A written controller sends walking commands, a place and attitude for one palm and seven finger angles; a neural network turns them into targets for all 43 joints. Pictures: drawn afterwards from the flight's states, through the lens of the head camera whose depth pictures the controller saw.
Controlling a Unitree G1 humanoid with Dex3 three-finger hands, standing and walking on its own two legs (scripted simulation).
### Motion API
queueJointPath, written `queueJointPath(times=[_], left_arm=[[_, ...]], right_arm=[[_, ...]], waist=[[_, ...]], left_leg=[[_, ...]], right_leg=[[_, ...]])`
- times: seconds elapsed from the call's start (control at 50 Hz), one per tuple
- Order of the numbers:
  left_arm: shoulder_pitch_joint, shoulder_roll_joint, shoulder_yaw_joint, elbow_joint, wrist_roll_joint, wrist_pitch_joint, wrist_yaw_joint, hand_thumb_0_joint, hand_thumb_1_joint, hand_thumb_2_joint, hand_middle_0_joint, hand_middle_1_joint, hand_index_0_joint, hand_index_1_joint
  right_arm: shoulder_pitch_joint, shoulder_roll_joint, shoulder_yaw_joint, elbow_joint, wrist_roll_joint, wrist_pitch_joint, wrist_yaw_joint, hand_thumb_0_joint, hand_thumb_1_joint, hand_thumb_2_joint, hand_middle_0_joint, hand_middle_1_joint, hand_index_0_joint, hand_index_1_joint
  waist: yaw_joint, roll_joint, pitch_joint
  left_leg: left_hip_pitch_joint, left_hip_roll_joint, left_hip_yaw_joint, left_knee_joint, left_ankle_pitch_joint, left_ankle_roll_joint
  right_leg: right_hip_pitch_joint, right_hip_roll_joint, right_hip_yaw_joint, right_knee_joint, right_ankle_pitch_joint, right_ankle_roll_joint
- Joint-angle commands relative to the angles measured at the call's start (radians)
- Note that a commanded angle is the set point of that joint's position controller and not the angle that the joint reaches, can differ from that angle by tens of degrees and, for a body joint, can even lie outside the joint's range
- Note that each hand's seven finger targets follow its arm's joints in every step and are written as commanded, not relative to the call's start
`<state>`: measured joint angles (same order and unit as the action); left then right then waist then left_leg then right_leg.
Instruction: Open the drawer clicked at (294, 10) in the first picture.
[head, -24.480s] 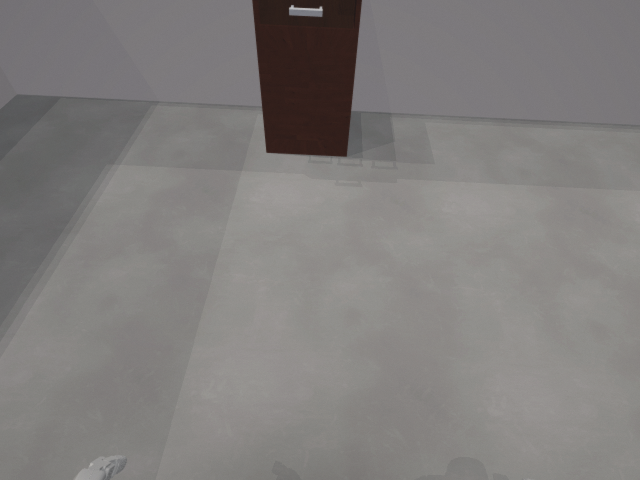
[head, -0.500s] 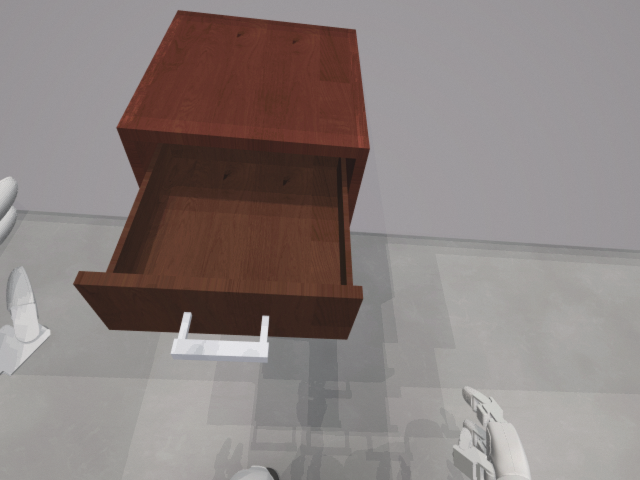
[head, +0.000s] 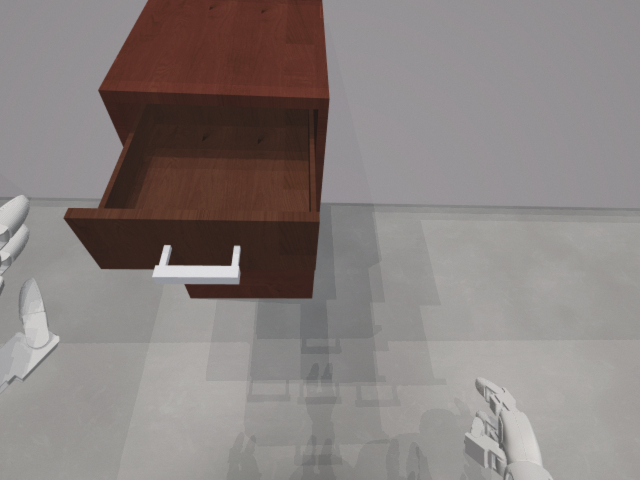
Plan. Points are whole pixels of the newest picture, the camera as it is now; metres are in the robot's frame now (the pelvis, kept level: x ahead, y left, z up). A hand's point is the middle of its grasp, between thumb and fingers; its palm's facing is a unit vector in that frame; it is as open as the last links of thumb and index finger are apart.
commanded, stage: stop stepping back and stand still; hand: left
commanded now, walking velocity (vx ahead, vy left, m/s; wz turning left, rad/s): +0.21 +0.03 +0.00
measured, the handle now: (199, 263) +0.42 +0.21 -0.06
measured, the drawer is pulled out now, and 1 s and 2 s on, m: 0.28 0.28 0.28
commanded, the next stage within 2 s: let the arm hang, fingers relaxed in 0.72 s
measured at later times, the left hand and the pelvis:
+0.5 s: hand out of the picture +0.08 +0.19 +0.17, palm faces +0.38 -0.80 -0.47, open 7.4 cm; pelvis -0.09 -0.04 +0.00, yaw +5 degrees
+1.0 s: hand out of the picture +0.06 +0.17 -0.09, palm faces +0.19 -0.92 -0.34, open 7.4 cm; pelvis -0.08 -0.07 -0.01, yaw +8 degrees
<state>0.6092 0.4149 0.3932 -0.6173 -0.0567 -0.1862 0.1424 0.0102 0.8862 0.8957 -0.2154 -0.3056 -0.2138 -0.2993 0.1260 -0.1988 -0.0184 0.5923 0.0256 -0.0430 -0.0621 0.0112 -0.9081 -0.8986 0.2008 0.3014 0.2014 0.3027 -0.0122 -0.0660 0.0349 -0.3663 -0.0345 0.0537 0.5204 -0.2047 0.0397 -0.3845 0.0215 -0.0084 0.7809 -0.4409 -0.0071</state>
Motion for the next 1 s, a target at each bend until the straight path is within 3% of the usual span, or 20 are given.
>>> queueJointPath(times=[0.0,0.1,0.12,0.16,0.2,0.26,0.36,0.4,0.46,0.5,0.56,0.6,0.62,0.68,0.78,0.8,0.82,0.86,0.92,0.98], left_arm=[[0.081,0.184,0.145,-0.401,0.008,-0.060,0.028,0.000,0.900,0.900,-0.200,-0.300,-0.200,-0.300],[0.159,0.173,0.186,-0.296,0.000,-0.040,0.045,0.000,0.900,0.900,-0.200,-0.300,-0.200,-0.300],[0.133,0.162,0.169,-0.247,0.003,-0.046,0.039,0.000,0.900,0.900,-0.200,-0.300,-0.200,-0.300],[0.064,0.149,0.144,-0.167,-0.004,-0.037,0.033,0.000,0.900,0.900,-0.200,-0.300,-0.200,-0.300],[-0.001,0.120,0.109,-0.140,-0.003,-0.035,0.013,0.000,0.900,0.900,-0.200,-0.300,-0.200,-0.300],[0.006,0.110,0.073,-0.069,0.021,-0.061,0.014,0.000,0.900,0.900,-0.200,-0.300,-0.200,-0.300],[0.020,0.121,0.060,-0.167,0.046,-0.079,0.048,0.000,0.900,0.900,-0.200,-0.300,-0.200,-0.300],[0.029,0.145,0.078,-0.242,0.039,-0.090,0.056,0.000,0.900,0.900,-0.200,-0.300,-0.200,-0.300],[0.029,0.145,0.102,-0.273,0.038,-0.107,0.052,0.000,0.900,0.900,-0.200,-0.300,-0.200,-0.300],[0.041,0.153,0.122,-0.216,0.032,-0.082,0.047,0.000,0.900,0.900,-0.200,-0.300,-0.200,-0.300],[0.022,0.117,0.098,-0.076,0.029,-0.073,0.036,0.000,0.900,0.900,-0.200,-0.300,-0.200,-0.300],[0.006,0.119,0.084,-0.045,0.028,-0.071,0.029,0.000,0.900,0.900,-0.200,-0.300,-0.200,-0.300],[-0.008,0.099,0.060,-0.051,0.024,-0.079,0.024,0.000,0.900,0.900,-0.200,-0.300,-0.200,-0.300],[-0.016,0.108,0.061,-0.090,0.027,-0.097,0.021,0.000,0.900,0.900,-0.200,-0.300,-0.200,-0.300],[-0.025,0.117,0.043,-0.192,0.036,-0.082,0.051,0.000,0.900,0.900,-0.200,-0.300,-0.200,-0.300],[-0.143,-0.110,-0.326,0.685,0.120,0.079,-0.076,0.000,0.900,0.900,-0.200,-0.300,-0.200,-0.300],[-0.088,-0.130,-0.282,0.706,0.098,0.167,-0.110,0.000,0.900,0.900,-0.200,-0.300,-0.200,-0.300],[-0.184,-0.163,-0.312,0.721,0.098,0.190,-0.121,0.000,0.900,0.900,-0.200,-0.300,-0.200,-0.300],[-0.235,-0.129,-0.315,0.919,0.089,0.183,-0.135,0.000,0.900,0.900,-0.200,-0.300,-0.200,-0.300],[-0.220,0.003,-0.293,1.172,0.089,0.176,-0.129,0.000,0.900,0.900,-0.200,-0.300,-0.200,-0.300]], right_arm=[[-0.010,-0.126,-0.051,-0.162,-0.021,-0.097,0.022,0.000,-0.900,-0.900,0.200,0.300,0.200,0.300],[-0.038,-0.130,-0.024,-0.207,-0.001,-0.081,0.014,0.000,-0.900,-0.900,0.200,0.300,0.200,0.300],[-0.035,-0.120,-0.024,-0.206,0.002,-0.071,0.011,0.000,-0.900,-0.900,0.200,0.300,0.200,0.300],[-0.008,-0.133,-0.056,-0.190,0.005,-0.055,0.010,0.000,-0.900,-0.900,0.200,0.300,0.200,0.300],[0.001,-0.130,-0.049,-0.151,-0.010,-0.044,0.021,0.000,-0.900,-0.900,0.200,0.300,0.200,0.300],[-0.024,-0.120,-0.037,-0.138,-0.018,-0.053,0.009,0.000,-0.900,-0.900,0.200,0.300,0.200,0.300],[-0.001,-0.110,-0.035,-0.141,-0.026,-0.105,0.001,0.000,-0.900,-0.900,0.200,0.300,0.200,0.300],[0.026,-0.117,-0.040,-0.155,-0.025,-0.124,-0.001,0.000,-0.900,-0.900,0.200,0.300,0.200,0.300],[0.033,-0.151,-0.060,-0.167,-0.023,-0.135,0.006,0.000,-0.900,-0.900,0.200,0.300,0.200,0.300],[0.048,-0.109,-0.044,-0.147,-0.008,-0.133,0.004,0.000,-0.900,-0.900,0.200,0.300,0.200,0.300],[0.023,-0.136,-0.040,-0.126,-0.002,-0.125,0.004,0.000,-0.900,-0.900,0.200,0.300,0.200,0.300],[0.024,-0.131,-0.062,-0.148,0.009,-0.105,0.007,0.000,-0.900,-0.900,0.200,0.300,0.200,0.300],[0.031,-0.144,-0.073,-0.141,0.000,-0.092,0.015,0.000,-0.900,-0.900,0.200,0.300,0.200,0.300],[0.017,-0.107,-0.034,-0.129,-0.020,-0.077,0.021,0.000,-0.900,-0.900,0.200,0.300,0.200,0.300],[0.008,-0.097,-0.015,-0.145,-0.035,-0.083,0.003,0.000,-0.900,-0.900,0.200,0.300,0.200,0.300],[0.112,-0.153,-0.053,0.132,-0.043,-0.128,0.104,0.000,-0.900,-0.900,0.200,0.300,0.200,0.300],[0.181,-0.157,-0.041,0.097,-0.049,-0.038,0.100,0.000,-0.900,-0.900,0.200,0.300,0.200,0.300],[0.084,-0.184,-0.047,0.015,-0.072,-0.014,0.072,0.000,-0.900,-0.900,0.200,0.300,0.200,0.300],[0.059,-0.148,-0.017,0.043,-0.072,-0.005,0.056,0.000,-0.900,-0.900,0.200,0.300,0.200,0.300],[0.047,-0.095,-0.022,0.100,-0.040,0.043,0.042,0.000,-0.900,-0.900,0.200,0.300,0.200,0.300]], waist=[[0.006,0.306,-0.266],[0.010,0.224,-0.134],[0.002,0.109,-0.108],[-0.002,-0.201,-0.055],[-0.047,-0.071,-0.031],[-0.036,-0.020,-0.054],[-0.001,-0.100,-0.112],[-0.010,0.015,-0.120],[0.018,0.301,-0.130],[-0.002,0.357,-0.059],[0.004,0.115,0.012],[0.001,-0.196,-0.019],[-0.005,-0.190,-0.004],[-0.017,-0.047,-0.055],[-0.002,0.024,-0.064],[-0.100,0.115,-0.021],[-0.059,0.241,-0.012],[-0.016,0.098,-0.032],[0.026,0.095,-0.166],[0.056,-0.184,-0.082]], left_leg=[[0.219,0.298,-0.250,-0.124,0.455,0.115],[-0.218,0.158,-0.138,-0.132,-0.401,0.021],[-0.228,0.085,-0.077,0.013,-0.417,-0.013],[-0.154,-0.007,-0.074,0.609,-0.288,-0.054],[-0.160,0.023,-0.123,0.796,-0.154,-0.049],[-0.136,0.055,-0.069,0.518,-0.138,-0.033],[0.060,0.031,0.024,-0.012,-0.217,0.017],[0.189,0.049,0.012,-0.222,-0.130,0.032],[0.236,0.277,-0.231,-0.228,0.048,0.109],[0.091,0.280,-0.217,-0.247,-0.139,0.114],[-0.106,0.182,-0.115,-0.053,-0.127,0.058],[-0.162,0.019,-0.001,0.305,-0.313,-0.009],[-0.163,0.024,-0.060,0.464,-0.277,-0.013],[-0.096,0.062,-0.074,0.401,-0.178,-0.021],[0.188,0.038,0.004,-0.050,-0.095,0.004],[0.230,0.152,-0.144,-0.016,0.026,0.017],[0.120,0.272,-0.335,-0.121,0.029,0.086],[-0.050,0.337,-0.433,-0.129,0.093,0.185],[0.062,0.221,-0.263,-0.011,0.511,0.112],[-0.106,-0.003,-0.062,0.251,-0.293,-0.037]], right_leg=[[-0.046,-0.031,0.035,0.157,-0.068,0.027],[0.346,-0.029,-0.078,-0.268,0.114,0.019],[0.313,-0.095,-0.012,-0.374,0.069,-0.016],[-0.070,-0.422,0.533,-0.677,-0.370,-0.162],[-0.150,-0.393,0.380,-0.603,-0.194,-0.149],[-0.028,-0.314,0.212,-0.573,-0.106,-0.100],[0.136,-0.306,0.213,-0.562,-0.106,-0.092],[0.152,-0.224,0.139,-0.434,-0.017,-0.062],[0.036,-0.023,-0.083,-0.036,0.074,0.021],[0.018,-0.032,-0.073,0.006,-0.012,0.014],[0.266,-0.042,-0.022,-0.310,0.150,0.005],[0.201,-0.279,0.444,-0.580,-0.178,-0.078],[0.145,-0.342,0.520,-0.652,-0.205,-0.084],[0.129,-0.306,0.317,-0.582,0.039,-0.128],[0.043,-0.230,0.179,-0.567,-0.085,-0.091],[-0.146,-0.212,0.002,-0.248,0.098,-0.067],[-0.149,-0.089,-0.018,-0.077,0.067,-0.015],[-0.096,-0.055,0.028,0.115,-0.088,0.003],[0.110,-0.030,0.019,-0.090,0.116,0.003],[0.265,-0.300,0.415,-0.438,0.525,-0.081]])
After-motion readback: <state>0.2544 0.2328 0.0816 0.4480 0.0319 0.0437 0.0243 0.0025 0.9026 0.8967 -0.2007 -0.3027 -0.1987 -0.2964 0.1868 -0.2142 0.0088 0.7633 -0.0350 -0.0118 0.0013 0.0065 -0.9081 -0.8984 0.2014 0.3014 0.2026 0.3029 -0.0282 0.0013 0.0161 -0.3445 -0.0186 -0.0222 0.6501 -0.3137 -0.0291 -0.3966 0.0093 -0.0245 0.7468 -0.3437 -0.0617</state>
